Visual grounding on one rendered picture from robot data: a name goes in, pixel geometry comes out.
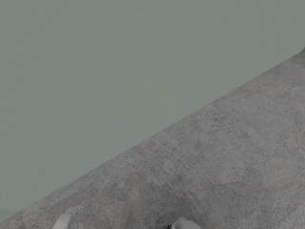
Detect robot left hand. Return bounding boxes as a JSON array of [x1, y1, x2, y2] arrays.
[[52, 205, 85, 229]]

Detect right robot thigh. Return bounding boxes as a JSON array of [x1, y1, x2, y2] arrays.
[[171, 219, 201, 229]]

